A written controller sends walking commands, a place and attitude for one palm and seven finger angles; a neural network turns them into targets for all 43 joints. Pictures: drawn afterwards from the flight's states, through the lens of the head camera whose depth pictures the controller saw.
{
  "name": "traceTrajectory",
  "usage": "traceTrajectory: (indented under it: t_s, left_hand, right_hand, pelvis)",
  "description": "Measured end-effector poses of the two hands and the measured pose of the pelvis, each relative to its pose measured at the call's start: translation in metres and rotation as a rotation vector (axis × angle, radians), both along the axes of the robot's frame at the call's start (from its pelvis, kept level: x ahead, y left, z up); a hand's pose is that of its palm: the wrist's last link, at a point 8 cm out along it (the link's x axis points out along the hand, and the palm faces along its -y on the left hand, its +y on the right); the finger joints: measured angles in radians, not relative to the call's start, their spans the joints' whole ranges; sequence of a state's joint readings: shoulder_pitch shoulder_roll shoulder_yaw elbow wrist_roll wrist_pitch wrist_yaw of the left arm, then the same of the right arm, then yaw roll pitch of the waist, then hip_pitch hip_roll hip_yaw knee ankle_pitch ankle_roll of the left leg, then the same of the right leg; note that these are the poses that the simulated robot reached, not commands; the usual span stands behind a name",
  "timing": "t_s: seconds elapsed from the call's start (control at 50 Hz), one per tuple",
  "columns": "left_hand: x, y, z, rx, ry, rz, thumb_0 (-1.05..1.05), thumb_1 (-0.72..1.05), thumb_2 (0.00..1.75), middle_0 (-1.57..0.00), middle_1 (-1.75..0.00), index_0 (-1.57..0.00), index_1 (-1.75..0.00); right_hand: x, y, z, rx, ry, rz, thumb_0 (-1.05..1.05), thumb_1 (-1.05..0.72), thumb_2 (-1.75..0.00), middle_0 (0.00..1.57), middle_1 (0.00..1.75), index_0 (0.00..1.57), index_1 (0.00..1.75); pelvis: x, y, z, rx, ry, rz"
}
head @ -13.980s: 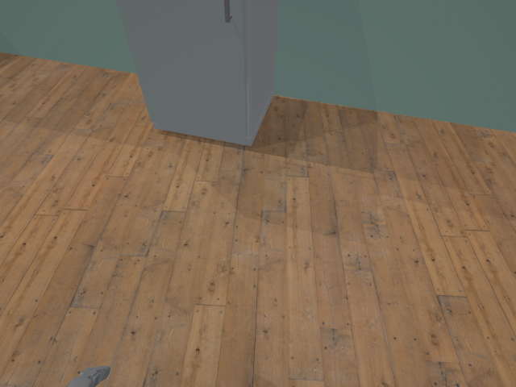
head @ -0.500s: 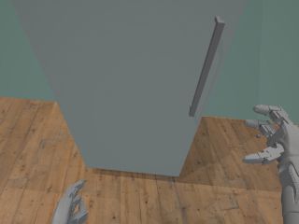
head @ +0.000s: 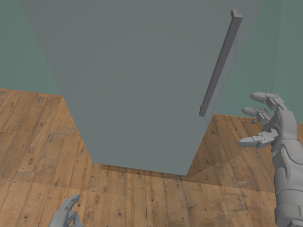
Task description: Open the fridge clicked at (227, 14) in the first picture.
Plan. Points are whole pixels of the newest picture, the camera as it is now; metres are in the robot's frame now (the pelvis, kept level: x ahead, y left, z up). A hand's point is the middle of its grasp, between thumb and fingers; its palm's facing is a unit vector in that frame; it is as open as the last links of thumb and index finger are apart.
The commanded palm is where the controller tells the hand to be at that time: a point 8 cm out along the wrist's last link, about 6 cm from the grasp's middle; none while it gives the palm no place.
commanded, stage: move the hooked fingers beside the handle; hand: right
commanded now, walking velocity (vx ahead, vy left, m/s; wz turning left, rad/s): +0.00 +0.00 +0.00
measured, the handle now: (214, 73) +0.52 -0.15 +0.15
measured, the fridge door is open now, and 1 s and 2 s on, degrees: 0 0 0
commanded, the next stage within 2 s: feel for the door with the fingertips in 1.50 s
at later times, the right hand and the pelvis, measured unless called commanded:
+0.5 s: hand (237, 106) +0.42 -0.20 +0.11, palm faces +0.06 +1.00 +0.02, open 14.0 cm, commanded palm +0.40 -0.25 +0.11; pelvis +0.00 -0.01 -0.01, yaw +0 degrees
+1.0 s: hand (233, 101) +0.45 -0.20 +0.10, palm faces +0.09 +1.00 +0.00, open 14.0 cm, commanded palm +0.42 -0.25 +0.11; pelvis +0.00 -0.01 -0.01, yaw +2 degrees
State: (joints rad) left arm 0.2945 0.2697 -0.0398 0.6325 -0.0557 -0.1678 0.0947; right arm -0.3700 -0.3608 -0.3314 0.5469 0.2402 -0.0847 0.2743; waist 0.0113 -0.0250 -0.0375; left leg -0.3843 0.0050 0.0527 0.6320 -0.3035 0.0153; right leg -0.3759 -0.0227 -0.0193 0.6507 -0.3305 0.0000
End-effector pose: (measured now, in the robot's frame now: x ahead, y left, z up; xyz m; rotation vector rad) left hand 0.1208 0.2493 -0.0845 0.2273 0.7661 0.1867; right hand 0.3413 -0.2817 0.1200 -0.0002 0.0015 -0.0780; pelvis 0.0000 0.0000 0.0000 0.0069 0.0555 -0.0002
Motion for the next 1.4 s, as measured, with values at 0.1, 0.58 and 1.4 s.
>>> traceTrajectory:
  t_s: [0.1,0.58,1.4]
  left_hand:
    - [-0.005,-0.001,-0.003,-0.005,0.029,0.010,0.01,0.90,0.90,-0.20,-0.30,-0.21,-0.30]
    - [-0.045,-0.007,-0.018,-0.014,0.181,0.055,0.01,0.90,0.90,-0.20,-0.30,-0.21,-0.30]
    - [-0.039,-0.002,-0.019,-0.006,0.201,0.045,0.00,0.90,0.90,-0.20,-0.30,-0.20,-0.30]
  right_hand:
    - [0.009,0.001,-0.002,0.009,-0.003,-0.001,-0.01,0.50,-0.30,0.30,1.20,0.30,1.20]
    - [0.067,0.029,-0.008,0.001,0.006,0.012,-0.01,0.50,-0.30,0.30,1.20,0.30,1.20]
    - [0.084,0.031,-0.015,0.023,0.015,0.007,-0.01,0.50,-0.30,0.30,1.20,0.30,1.20]
  pelvis:
    - [0.002,-0.001,-0.001,0.000,0.010,0.005]
    - [-0.001,-0.011,-0.006,0.007,0.065,0.011]
    - [0.000,-0.008,-0.011,0.011,0.101,0.012]
